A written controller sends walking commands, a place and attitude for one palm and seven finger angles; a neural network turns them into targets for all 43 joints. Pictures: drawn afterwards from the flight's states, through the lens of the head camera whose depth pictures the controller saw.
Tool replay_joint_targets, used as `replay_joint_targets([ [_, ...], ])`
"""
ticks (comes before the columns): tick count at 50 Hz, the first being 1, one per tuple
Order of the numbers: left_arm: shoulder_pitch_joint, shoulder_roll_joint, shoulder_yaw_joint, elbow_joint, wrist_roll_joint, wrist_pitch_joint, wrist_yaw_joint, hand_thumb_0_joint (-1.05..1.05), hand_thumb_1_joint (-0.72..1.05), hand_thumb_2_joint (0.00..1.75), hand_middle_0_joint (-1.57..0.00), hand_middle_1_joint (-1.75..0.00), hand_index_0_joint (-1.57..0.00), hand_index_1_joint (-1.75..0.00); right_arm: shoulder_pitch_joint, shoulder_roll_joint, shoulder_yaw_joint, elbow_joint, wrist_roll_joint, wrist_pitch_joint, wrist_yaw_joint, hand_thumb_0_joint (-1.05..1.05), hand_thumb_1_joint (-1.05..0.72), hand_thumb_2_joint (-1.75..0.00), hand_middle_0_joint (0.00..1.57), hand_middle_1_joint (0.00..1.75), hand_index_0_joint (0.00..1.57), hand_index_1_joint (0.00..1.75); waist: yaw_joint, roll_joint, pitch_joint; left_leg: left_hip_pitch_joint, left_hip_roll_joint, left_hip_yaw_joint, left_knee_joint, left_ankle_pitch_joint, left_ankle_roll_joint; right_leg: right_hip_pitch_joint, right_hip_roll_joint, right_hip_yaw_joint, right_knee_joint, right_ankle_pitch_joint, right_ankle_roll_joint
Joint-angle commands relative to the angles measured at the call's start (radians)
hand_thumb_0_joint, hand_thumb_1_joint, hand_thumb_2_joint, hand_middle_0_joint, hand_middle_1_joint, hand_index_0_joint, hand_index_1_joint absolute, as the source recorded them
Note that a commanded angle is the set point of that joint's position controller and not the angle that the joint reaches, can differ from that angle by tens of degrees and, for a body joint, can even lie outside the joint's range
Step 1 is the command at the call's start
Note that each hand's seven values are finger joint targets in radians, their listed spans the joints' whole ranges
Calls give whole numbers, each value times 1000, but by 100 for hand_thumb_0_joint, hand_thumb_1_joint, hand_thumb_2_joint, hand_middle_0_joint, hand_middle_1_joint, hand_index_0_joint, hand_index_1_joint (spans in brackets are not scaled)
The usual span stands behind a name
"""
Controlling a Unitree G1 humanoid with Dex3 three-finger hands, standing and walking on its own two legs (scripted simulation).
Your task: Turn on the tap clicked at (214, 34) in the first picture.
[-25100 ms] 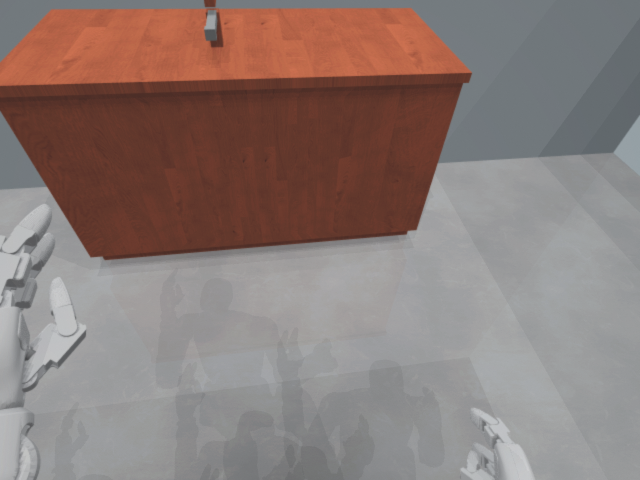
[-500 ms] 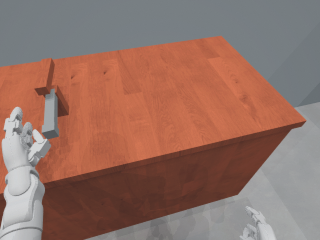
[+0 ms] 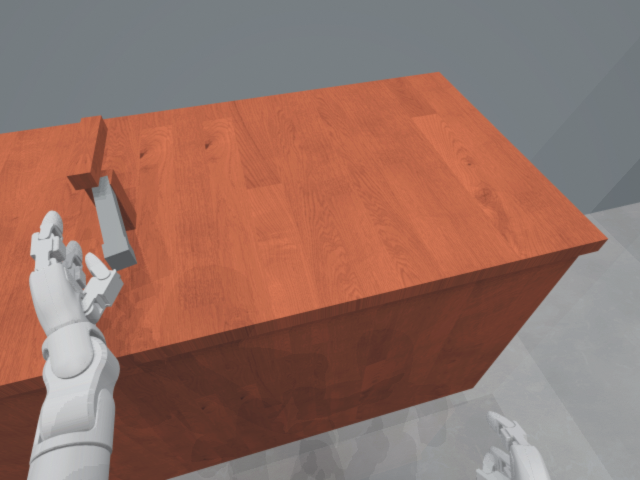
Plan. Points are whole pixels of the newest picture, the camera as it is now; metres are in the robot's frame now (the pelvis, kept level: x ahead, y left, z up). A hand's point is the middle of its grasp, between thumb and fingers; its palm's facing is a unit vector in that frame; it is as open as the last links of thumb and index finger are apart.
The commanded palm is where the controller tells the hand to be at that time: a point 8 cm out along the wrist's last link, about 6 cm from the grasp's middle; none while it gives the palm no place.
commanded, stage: push the lever round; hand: left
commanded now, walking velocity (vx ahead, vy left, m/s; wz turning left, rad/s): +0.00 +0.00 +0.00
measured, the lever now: (119, 254) +0.35 +0.28 +0.10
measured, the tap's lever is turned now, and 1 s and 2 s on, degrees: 13 38 66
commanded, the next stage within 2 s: none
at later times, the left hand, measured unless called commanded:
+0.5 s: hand (149, 267) +0.33 +0.24 +0.10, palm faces +0.66 -0.75 -0.05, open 7.7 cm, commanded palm +0.29 +0.26 +0.10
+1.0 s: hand (180, 250) +0.36 +0.21 +0.10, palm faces +0.73 -0.68 -0.05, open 7.7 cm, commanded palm +0.31 +0.23 +0.10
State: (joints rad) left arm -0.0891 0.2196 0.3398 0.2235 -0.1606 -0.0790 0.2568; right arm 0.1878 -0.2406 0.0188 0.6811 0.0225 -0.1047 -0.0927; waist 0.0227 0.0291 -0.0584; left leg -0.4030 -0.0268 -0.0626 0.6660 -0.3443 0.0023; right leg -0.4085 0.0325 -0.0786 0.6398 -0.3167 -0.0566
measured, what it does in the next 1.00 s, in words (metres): stands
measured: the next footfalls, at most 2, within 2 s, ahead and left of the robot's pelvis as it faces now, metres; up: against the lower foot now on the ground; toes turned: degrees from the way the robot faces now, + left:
none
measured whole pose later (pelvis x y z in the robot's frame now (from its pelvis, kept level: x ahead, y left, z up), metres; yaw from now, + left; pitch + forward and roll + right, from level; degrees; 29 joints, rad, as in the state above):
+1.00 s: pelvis +0.00 +0.00 +0.00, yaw +0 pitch +5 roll +0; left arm -0.30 0.03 0.17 0.31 0.00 0.05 0.71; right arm 0.11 -0.20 0.00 0.72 -0.03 0.03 -0.06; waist 0.02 0.02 -0.08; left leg -0.41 -0.03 -0.07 0.67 -0.34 0.00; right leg -0.41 0.03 -0.08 0.64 -0.31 -0.06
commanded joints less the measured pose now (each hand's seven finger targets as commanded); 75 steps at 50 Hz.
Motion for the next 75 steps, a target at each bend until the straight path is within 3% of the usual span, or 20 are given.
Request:
replay_joint_targets([
  [1, -281, 190, 19, -243, 36, -56, 47, 0, 90, 90, -15, -15, -15, -15, -97, -122, -44, -144, -1, -36, -7, 0, -90, -90, 20, 30, 20, 30, -6, 12, -229, 42, 0, 11, -79, 217, 19, 147, -36, 59, -84, 240, 31],
  [6, -288, 160, -2, -250, 47, -43, 92, 0, 90, 90, -15, -15, -15, -15, -109, -121, -46, -147, -6, -19, -5, 0, -90, -90, 20, 30, 20, 30, -5, -14, -240, 42, 1, 11, -78, 217, 19, 153, -38, 60, -86, 238, 32],
  [9, -300, 108, -60, -266, 59, -37, 114, 0, 90, 90, -15, -15, -15, -15, -117, -115, -45, -148, -10, -13, -2, 0, -90, -90, 20, 30, 20, 30, -9, 11, -230, 56, 4, 10, -76, 223, 14, 140, -38, 56, -86, 236, 29],
  [10, -308, 136, -30, -275, 69, -36, 131, 0, 90, 90, -15, -15, -15, -15, -123, -116, -46, -144, -9, -9, -3, 0, -90, -90, 20, 30, 20, 30, -4, 32, -237, 61, 4, 8, -75, 232, 14, 140, -38, 58, -82, 233, 25],
  [24, -364, -3, -155, -266, 128, 29, 278, 0, 90, 90, -15, -15, -15, -15, -159, -102, -47, -144, -27, 43, 7, 0, -90, -90, 20, 30, 20, 30, -7, -25, -235, 65, 11, 1, -75, 251, 5, 145, -43, 51, -85, 229, 24],
  [25, -375, 30, -118, -274, 135, 32, 294, 0, 90, 90, -15, -15, -15, -15, -162, -104, -48, -138, -27, 48, 4, 0, -90, -90, 20, 30, 20, 30, -3, -5, -244, 70, 11, -2, -77, 257, 2, 148, -42, 51, -84, 224, 20],
  [28, -375, -34, -179, -274, 147, 41, 315, 0, 90, 90, -15, -15, -15, -15, -165, -95, -49, -139, -32, 56, 11, 0, -90, -90, 20, 30, 20, 30, -7, -9, -264, 85, 13, 3, -68, 287, -2, 152, -43, 48, -77, 255, 20],
  [30, -374, 2, -134, -249, 152, 50, 334, 0, 90, 90, -15, -15, -15, -15, -169, -98, -51, -130, -33, 66, 9, 0, -90, -90, 20, 30, 20, 30, 3, -24, -247, 67, 14, -1, -76, 280, -2, 161, -43, 48, -82, 247, 18],
  [39, -499, -77, -201, -197, 171, 65, 397, 0, 90, 90, -15, -15, -15, -15, -195, -84, -48, -117, -40, 79, 14, 0, -90, -90, 20, 30, 20, 30, -20, -34, -238, 61, 13, 8, -72, 229, 2, 135, -49, 52, -100, 198, 22],
  [40, -500, -46, -163, -181, 175, 66, 406, 0, 90, 90, -15, -15, -15, -15, -193, -86, -52, -110, -39, 83, 11, 0, -90, -90, 20, 30, 20, 30, -11, -36, -240, 55, 14, 1, -80, 223, -1, 141, -47, 50, -101, 180, 18],
  [48, -579, -115, -206, -139, 199, 68, 463, 0, 90, 90, -15, -15, -15, -15, -193, -77, -59, -104, -52, 88, 28, 0, -90, -90, 20, 30, 20, 30, -14, -37, -309, 66, 15, 13, -56, 282, -4, 157, -51, 47, -79, 256, 19],
  [50, -557, -75, -150, -105, 201, 77, 482, 0, 90, 90, -15, -15, -15, -15, -188, -80, -63, -96, -54, 93, 30, 0, -90, -90, 20, 30, 20, 30, -2, -34, -303, 53, 15, 10, -59, 285, -5, 162, -50, 46, -82, 253, 17],
  [52, -623, -130, -211, -100, 208, 81, 488, 0, 90, 90, -15, -15, -15, -15, -199, -74, -59, -99, -52, 94, 36, 0, -90, -90, 20, 30, 20, 30, -22, -40, -280, 46, 17, 12, -56, 262, -5, 137, -53, 44, -83, 232, 19],
  [60, -724, -150, -197, 2, 235, 88, 554, 0, 90, 90, -15, -15, -15, -15, -188, -73, -69, -68, -64, 91, 47, 0, -90, -90, 20, 30, 20, 30, -26, -30, -289, 27, 15, 8, -51, 210, -7, 96, -45, 36, -84, 150, 15],
  [64, -764, -182, -216, 13, 246, 87, 583, 0, 90, 90, -15, -15, -15, -15, -173, -69, -73, -67, -73, 92, 61, 0, -90, -90, 20, 30, 20, 30, -31, -30, -353, 35, 16, 20, -21, 275, -10, 112, -48, 35, -56, 239, 15],
  [65, -744, -146, -170, 31, 246, 92, 593, 0, 90, 90, -15, -15, -15, -15, -172, -73, -76, -62, -75, 96, 61, 0, -90, -90, 20, 30, 20, 30, -20, -35, -354, 22, 15, 16, -23, 272, -11, 117, -47, 35, -56, 233, 15],
  [67, -809, -182, -204, 44, 250, 97, 603, 0, 90, 90, -15, -15, -15, -15, -170, -68, -73, -64, -74, 100, 67, 0, -90, -90, 20, 30, 20, 30, -38, -56, -341, 11, 17, 19, -19, 268, -10, 107, -51, 34, -52, 241, 19],
  [70, -801, -143, -146, 69, 259, 106, 628, 0, 90, 90, -15, -15, -15, -15, -163, -71, -80, -57, -80, 105, 71, 0, -90, -90, 20, 30, 20, 30, -22, -48, -362, -5, 14, 21, -12, 276, -8, 122, -51, 37, -48, 264, 19],
  [71, -830, -168, -176, 65, 262, 107, 632, 0, 90, 90, -15, -15, -15, -15, -163, -67, -76, -62, -78, 107, 76, 0, -90, -90, 20, 30, 20, 30, -37, -57, -367, 0, 16, 24, -8, 279, -7, 118, -55, 36, -45, 272, 23],
  [75, -850, -163, -156, 97, 278, 117, 654, 0, 90, 90, -15, -15, -15, -15, -155, -70, -82, -50, -85, 109, 83, 0, -90, -90, 20, 30, 20, 30, -29, -34, -367, -13, 15, 24, -1, 279, -8, 107, -51, 34, -38, 271, 19],
])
